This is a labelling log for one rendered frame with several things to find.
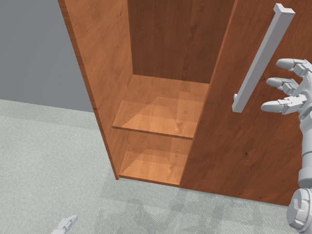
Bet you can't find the robot right upper arm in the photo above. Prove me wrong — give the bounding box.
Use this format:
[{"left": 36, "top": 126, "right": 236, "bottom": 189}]
[{"left": 286, "top": 188, "right": 312, "bottom": 234}]

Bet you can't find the right robot forearm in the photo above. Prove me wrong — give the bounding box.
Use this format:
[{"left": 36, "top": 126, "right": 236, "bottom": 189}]
[{"left": 298, "top": 103, "right": 312, "bottom": 189}]

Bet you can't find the handle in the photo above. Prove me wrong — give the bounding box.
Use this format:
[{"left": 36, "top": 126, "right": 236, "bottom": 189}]
[{"left": 232, "top": 3, "right": 295, "bottom": 113}]

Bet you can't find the wardrobe door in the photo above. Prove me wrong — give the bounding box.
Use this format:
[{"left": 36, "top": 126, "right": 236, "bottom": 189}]
[{"left": 179, "top": 0, "right": 312, "bottom": 206}]

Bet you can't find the robot right hand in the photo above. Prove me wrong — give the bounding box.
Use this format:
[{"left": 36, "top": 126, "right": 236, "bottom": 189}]
[{"left": 261, "top": 58, "right": 312, "bottom": 115}]

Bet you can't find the robot left hand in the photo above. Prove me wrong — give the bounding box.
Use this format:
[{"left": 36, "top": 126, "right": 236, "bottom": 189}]
[{"left": 51, "top": 214, "right": 78, "bottom": 234}]

